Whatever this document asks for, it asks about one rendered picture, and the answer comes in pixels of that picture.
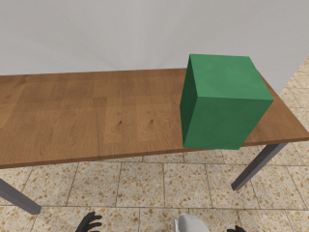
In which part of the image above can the carton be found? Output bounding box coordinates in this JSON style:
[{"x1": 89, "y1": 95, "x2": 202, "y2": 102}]
[{"x1": 180, "y1": 53, "x2": 274, "y2": 150}]

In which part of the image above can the table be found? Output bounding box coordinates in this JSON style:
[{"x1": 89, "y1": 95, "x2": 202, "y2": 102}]
[{"x1": 0, "y1": 68, "x2": 309, "y2": 215}]

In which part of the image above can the robot right thigh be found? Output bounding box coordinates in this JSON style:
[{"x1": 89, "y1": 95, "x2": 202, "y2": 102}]
[{"x1": 173, "y1": 215, "x2": 210, "y2": 232}]

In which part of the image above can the left robot hand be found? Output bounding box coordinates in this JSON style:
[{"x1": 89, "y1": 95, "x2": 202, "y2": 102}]
[{"x1": 75, "y1": 211, "x2": 102, "y2": 232}]

